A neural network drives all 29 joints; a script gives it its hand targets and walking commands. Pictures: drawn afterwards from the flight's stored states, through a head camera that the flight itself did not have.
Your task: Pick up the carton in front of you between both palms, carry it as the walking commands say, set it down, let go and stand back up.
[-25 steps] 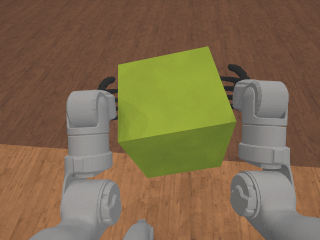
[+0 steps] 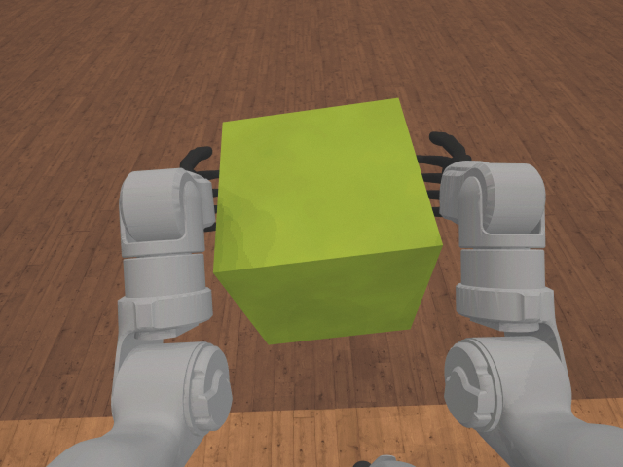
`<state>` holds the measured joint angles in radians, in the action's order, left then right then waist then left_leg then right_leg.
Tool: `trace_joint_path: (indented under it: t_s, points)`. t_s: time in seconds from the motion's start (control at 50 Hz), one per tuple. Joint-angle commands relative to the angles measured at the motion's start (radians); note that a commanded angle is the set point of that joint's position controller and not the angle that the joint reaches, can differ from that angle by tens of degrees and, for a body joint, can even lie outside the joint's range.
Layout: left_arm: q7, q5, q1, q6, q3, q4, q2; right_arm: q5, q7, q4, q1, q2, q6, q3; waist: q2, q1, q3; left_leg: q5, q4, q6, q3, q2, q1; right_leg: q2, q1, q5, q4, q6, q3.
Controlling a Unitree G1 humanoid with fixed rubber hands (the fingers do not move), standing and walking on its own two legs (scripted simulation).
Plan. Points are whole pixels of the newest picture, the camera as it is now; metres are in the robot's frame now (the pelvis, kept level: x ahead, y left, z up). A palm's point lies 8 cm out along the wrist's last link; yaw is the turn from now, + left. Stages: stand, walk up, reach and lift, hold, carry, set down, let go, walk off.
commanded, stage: carry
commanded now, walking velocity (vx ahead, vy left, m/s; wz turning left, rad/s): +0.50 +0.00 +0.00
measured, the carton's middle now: (325, 235) +0.40 -0.01 +0.09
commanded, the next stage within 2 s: none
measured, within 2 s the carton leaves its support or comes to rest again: neither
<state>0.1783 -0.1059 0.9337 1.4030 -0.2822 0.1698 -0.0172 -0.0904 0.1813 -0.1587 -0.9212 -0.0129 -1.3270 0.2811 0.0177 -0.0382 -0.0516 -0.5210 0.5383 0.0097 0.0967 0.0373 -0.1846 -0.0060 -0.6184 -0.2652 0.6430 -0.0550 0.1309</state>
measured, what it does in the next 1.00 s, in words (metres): climbs: left foot, then right foot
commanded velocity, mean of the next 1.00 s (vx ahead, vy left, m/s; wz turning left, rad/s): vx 0.50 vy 0.00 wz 0.00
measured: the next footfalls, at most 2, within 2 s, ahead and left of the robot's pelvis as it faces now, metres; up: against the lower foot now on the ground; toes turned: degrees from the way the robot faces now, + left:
left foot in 0.42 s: +0.43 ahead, +0.11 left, +0.05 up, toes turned +1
right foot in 0.84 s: +0.64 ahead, -0.08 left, +0.05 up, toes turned -5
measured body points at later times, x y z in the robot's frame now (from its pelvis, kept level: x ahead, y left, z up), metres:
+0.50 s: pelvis +0.29 +0.02 +0.03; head +0.31 +0.03 +0.48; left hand +0.69 +0.17 +0.19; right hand +0.68 -0.13 +0.20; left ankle +0.39 +0.11 -0.68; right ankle +0.16 -0.09 -0.63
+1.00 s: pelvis +0.58 -0.01 +0.06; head +0.59 -0.02 +0.51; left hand +0.96 +0.15 +0.20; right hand +0.97 -0.14 +0.20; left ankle +0.51 +0.10 -0.60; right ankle +0.60 -0.08 -0.68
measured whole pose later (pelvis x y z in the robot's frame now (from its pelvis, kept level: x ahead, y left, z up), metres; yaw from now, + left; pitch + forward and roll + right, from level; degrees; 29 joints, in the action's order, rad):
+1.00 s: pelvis +0.58 -0.01 +0.06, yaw +1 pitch +5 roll +1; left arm 0.20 -0.13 0.88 1.35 -0.28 0.31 0.03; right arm -0.12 0.15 -0.30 -0.87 0.00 -1.35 0.26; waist 0.01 0.02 -0.08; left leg -0.41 1.10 0.01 0.04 0.00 -0.50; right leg 0.00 -0.37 -0.21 0.49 -0.07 0.12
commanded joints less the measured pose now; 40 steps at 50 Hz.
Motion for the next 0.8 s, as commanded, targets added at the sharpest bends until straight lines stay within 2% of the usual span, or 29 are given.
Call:
trace_joint_path:
  t_s: [0.0, 0.02, 0.04, 0.06, 0.08, 0.1, 0.12, 0.14, 0.2, 0.24, 0.28, 0.34, 0.36, 0.38, 0.4, 0.42, 0.44, 0.46, 0.48, 0.5, 0.52, 0.54, 0.56, 0.62, 0.64, 0.7, 0.76, 0.78]
  points:
    - [-0.266, 0.439, 0.659, -0.058, 0.500, 0.039, 1.073, 0.468, -0.306, -0.050, -0.686, -1.091, -0.023, -0.527, 0.010, 0.137, -0.591, 0.635, 0.378, 0.029, 0.009, 0.097, -0.090, -0.091, 0.736, -0.077, -0.136, -0.074, -0.156]
    - [-0.272, 0.429, 0.669, -0.072, 0.484, 0.058, 1.055, 0.457, -0.313, -0.071, -0.695, -1.120, -0.021, -0.512, -0.296, 0.121, -0.628, 0.212, 0.625, -0.012, -0.005, -0.063, -0.428, -0.329, 0.927, -0.038, -0.231, -0.214, -0.687]
    - [-0.280, 0.442, 0.681, -0.076, 0.478, 0.052, 1.086, 0.452, -0.314, -0.065, -0.728, -1.126, -0.014, -0.500, -0.297, 0.131, -0.554, -0.006, 0.798, 0.003, -0.098, -0.097, -0.617, -0.344, 0.955, 0.113, -0.269, -0.260, -0.791]
    - [-0.289, 0.466, 0.721, -0.080, 0.489, 0.015, 1.124, 0.438, -0.303, -0.044, -0.733, -1.120, -0.008, -0.504, -0.198, 0.131, -0.518, 0.010, 0.893, 0.028, -0.120, -0.056, -0.681, -0.331, 0.941, 0.266, -0.200, -0.256, -0.680]
    - [-0.296, 0.500, 0.769, -0.085, 0.506, -0.034, 1.147, 0.438, -0.293, -0.023, -0.736, -1.120, -0.003, -0.492, -0.081, 0.137, -0.505, 0.047, 0.893, 0.032, -0.130, -0.032, -0.685, -0.309, 0.896, 0.360, -0.168, -0.234, -0.584]
    - [-0.301, 0.530, 0.820, -0.091, 0.527, -0.083, 1.167, 0.433, -0.281, -0.001, -0.736, -1.118, 0.002, -0.490, -0.049, 0.125, -0.485, 0.082, 0.839, 0.038, -0.134, -0.009, -0.674, -0.285, 0.839, 0.328, -0.179, -0.198, -0.515]
    - [-0.302, 0.554, 0.864, -0.094, 0.542, -0.122, 1.183, 0.426, -0.269, 0.020, -0.739, -1.114, 0.005, -0.489, -0.071, 0.108, -0.486, 0.105, 0.794, 0.040, -0.135, 0.005, -0.651, -0.265, 0.802, 0.259, -0.201, -0.172, -0.467]
    - [-0.303, 0.571, 0.885, -0.092, 0.552, -0.146, 1.196, 0.417, -0.257, 0.040, -0.735, -1.105, 0.006, -0.488, -0.097, 0.101, -0.491, 0.112, 0.766, 0.039, -0.123, 0.005, -0.638, -0.259, 0.785, 0.225, -0.215, -0.164, -0.443]
    - [-0.301, 0.596, 0.891, -0.085, 0.565, -0.194, 1.193, 0.393, -0.228, 0.083, -0.711, -1.071, 0.004, -0.498, -0.120, 0.102, -0.488, 0.121, 0.664, 0.030, -0.083, 0.009, -0.654, -0.258, 0.771, 0.203, -0.244, -0.184, -0.385]
    - [-0.295, 0.595, 0.889, -0.076, 0.567, -0.215, 1.164, 0.384, -0.217, 0.102, -0.712, -1.048, -0.003, -0.507, -0.127, 0.107, -0.466, 0.147, 0.530, 0.018, -0.068, 0.024, -0.645, -0.252, 0.752, 0.211, -0.260, -0.188, -0.333]
    - [-0.289, 0.577, 0.850, -0.064, 0.564, -0.185, 1.138, 0.376, -0.214, 0.080, -0.685, -1.030, -0.014, -0.516, -0.146, 0.109, -0.443, 0.220, 0.370, 0.016, -0.048, 0.024, -0.574, -0.229, 0.712, 0.254, -0.259, -0.163, -0.268]
    - [-0.288, 0.540, 0.796, -0.054, 0.555, -0.109, 1.108, 0.375, -0.227, 0.016, -0.654, -1.024, -0.026, -0.522, -0.164, 0.112, -0.410, 0.264, 0.166, 0.031, 0.057, -0.039, -0.427, -0.200, 0.677, 0.408, -0.231, -0.119, -0.176]
    - [-0.288, 0.528, 0.782, -0.052, 0.549, -0.082, 1.104, 0.378, -0.234, -0.011, -0.650, -1.029, -0.028, -0.520, -0.173, 0.099, -0.412, 0.263, 0.112, 0.045, 0.091, -0.073, -0.345, -0.194, 0.660, 0.494, -0.189, -0.099, -0.146]
    - [-0.290, 0.519, 0.771, -0.051, 0.541, -0.055, 1.104, 0.382, -0.243, -0.040, -0.643, -1.037, -0.027, -0.514, -0.164, 0.058, -0.440, 0.301, 0.030, 0.058, 0.136, -0.115, -0.199, -0.175, 0.627, 0.611, -0.082, -0.069, -0.088]
    - [-0.292, 0.509, 0.756, -0.051, 0.529, -0.029, 1.109, 0.389, -0.251, -0.070, -0.624, -1.041, -0.024, -0.504, -0.124, 0.009, -0.503, 0.330, -0.009, 0.077, 0.139, -0.118, 0.035, -0.144, 0.540, 0.658, 0.068, -0.031, -0.027]
    - [-0.296, 0.499, 0.757, -0.051, 0.518, -0.012, 1.107, 0.392, -0.259, -0.086, -0.605, -1.040, -0.018, -0.490, -0.020, -0.048, -0.588, 0.165, -0.042, 0.133, -0.143, 0.058, 0.291, -0.114, 0.332, 0.410, 0.280, 0.023, -0.015]
    - [-0.301, 0.493, 0.771, -0.050, 0.507, 0.004, 1.132, 0.384, -0.262, -0.096, -0.619, -1.026, -0.006, -0.476, 0.279, -0.065, -0.629, 0.247, -0.111, 0.273, -0.630, 0.270, 0.483, 0.036, 0.022, 0.014, 0.522, 0.062, -0.045]
    - [-0.300, 0.493, 0.801, -0.057, 0.514, -0.005, 1.134, 0.402, -0.269, -0.077, -0.636, -1.054, -0.005, -0.480, 0.279, -0.062, -0.567, 0.432, -0.148, 0.302, -0.724, 0.292, 0.528, 0.081, -0.157, -0.249, 0.689, 0.044, -0.124]
    - [-0.295, 0.488, 0.806, -0.065, 0.503, -0.019, 1.132, 0.433, -0.278, -0.024, -0.680, -1.073, -0.003, -0.491, 0.160, -0.053, -0.530, 0.555, -0.087, 0.296, -0.628, 0.285, 0.497, 0.036, -0.218, -0.245, 0.766, 0.019, -0.155]
    - [-0.288, 0.477, 0.797, -0.066, 0.491, -0.026, 1.128, 0.469, -0.285, 0.025, -0.739, -1.115, -0.001, -0.515, 0.045, -0.055, -0.507, 0.629, -0.065, 0.262, -0.543, 0.260, 0.432, 0.006, -0.212, -0.207, 0.737, 0.013, -0.158]
    - [-0.279, 0.471, 0.792, -0.067, 0.487, -0.040, 1.132, 0.501, -0.289, 0.082, -0.801, -1.137, 0.004, -0.535, 0.030, -0.044, -0.486, 0.616, -0.081, 0.230, -0.492, 0.236, 0.361, -0.018, -0.185, -0.165, 0.660, 0.012, -0.166]
    - [-0.270, 0.468, 0.792, -0.067, 0.485, -0.059, 1.132, 0.524, -0.290, 0.124, -0.848, -1.152, 0.005, -0.551, 0.054, -0.031, -0.486, 0.573, -0.103, 0.204, -0.456, 0.212, 0.309, -0.029, -0.141, -0.139, 0.587, 0.016, -0.165]
    - [-0.259, 0.466, 0.795, -0.067, 0.485, -0.081, 1.131, 0.540, -0.290, 0.153, -0.872, -1.163, 0.002, -0.561, 0.085, -0.023, -0.492, 0.577, -0.111, 0.196, -0.429, 0.200, 0.297, -0.020, -0.115, -0.127, 0.541, 0.019, -0.146]
    - [-0.225, 0.446, 0.769, -0.063, 0.492, -0.129, 1.096, 0.558, -0.291, 0.186, -0.857, -1.154, -0.015, -0.560, 0.111, -0.026, -0.500, 0.586, -0.127, 0.224, -0.369, 0.199, 0.309, -0.004, -0.110, -0.169, 0.347, 0.033, -0.111]
    - [-0.216, 0.439, 0.768, -0.061, 0.497, -0.144, 1.085, 0.557, -0.291, 0.190, -0.848, -1.140, -0.021, -0.559, 0.116, -0.032, -0.498, 0.592, -0.133, 0.225, -0.350, 0.198, 0.306, -0.004, -0.096, -0.142, 0.276, 0.036, -0.101]
    - [-0.205, 0.416, 0.741, -0.049, 0.510, -0.133, 1.055, 0.536, -0.291, 0.143, -0.790, -1.114, -0.037, -0.560, 0.147, -0.035, -0.488, 0.640, -0.130, 0.197, -0.273, 0.177, 0.287, 0.004, -0.010, 0.030, 0.092, 0.042, -0.070]
    - [-0.223, 0.412, 0.715, -0.039, 0.515, -0.067, 1.053, 0.510, -0.297, 0.065, -0.755, -1.107, -0.037, -0.561, 0.134, -0.038, -0.436, 0.729, -0.103, 0.156, -0.188, 0.151, 0.246, 0.036, 0.105, 0.114, -0.076, 0.033, -0.010]
    - [-0.233, 0.415, 0.705, -0.036, 0.511, -0.033, 1.058, 0.498, -0.298, 0.037, -0.744, -1.103, -0.035, -0.554, 0.130, -0.027, -0.431, 0.788, -0.056, 0.135, -0.155, 0.138, 0.231, 0.051, 0.178, 0.140, -0.153, 0.023, 0.014]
